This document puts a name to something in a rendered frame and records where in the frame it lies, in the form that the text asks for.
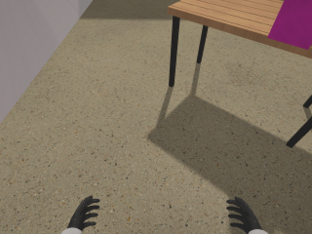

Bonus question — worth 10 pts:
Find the right robot hand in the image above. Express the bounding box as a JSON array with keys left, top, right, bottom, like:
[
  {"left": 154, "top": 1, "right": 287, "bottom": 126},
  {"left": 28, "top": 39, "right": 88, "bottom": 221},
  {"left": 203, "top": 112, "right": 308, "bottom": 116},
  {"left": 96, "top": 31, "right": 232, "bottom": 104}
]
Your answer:
[{"left": 226, "top": 196, "right": 262, "bottom": 234}]

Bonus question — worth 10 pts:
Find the carton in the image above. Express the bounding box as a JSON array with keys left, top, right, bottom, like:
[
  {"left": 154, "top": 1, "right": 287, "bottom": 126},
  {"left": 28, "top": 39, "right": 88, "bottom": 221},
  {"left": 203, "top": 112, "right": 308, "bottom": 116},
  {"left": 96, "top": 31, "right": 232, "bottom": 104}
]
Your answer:
[{"left": 267, "top": 0, "right": 312, "bottom": 50}]

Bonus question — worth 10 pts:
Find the table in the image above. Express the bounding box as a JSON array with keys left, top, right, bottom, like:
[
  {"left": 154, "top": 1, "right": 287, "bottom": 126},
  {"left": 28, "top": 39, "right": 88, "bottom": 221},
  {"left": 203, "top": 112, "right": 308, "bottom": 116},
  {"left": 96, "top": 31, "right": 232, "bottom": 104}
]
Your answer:
[{"left": 167, "top": 0, "right": 312, "bottom": 148}]

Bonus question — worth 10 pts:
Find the left robot hand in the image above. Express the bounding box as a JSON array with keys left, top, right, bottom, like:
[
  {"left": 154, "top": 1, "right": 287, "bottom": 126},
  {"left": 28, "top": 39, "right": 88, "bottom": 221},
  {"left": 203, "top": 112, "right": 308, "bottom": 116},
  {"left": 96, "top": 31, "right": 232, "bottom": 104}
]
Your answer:
[{"left": 67, "top": 195, "right": 100, "bottom": 231}]

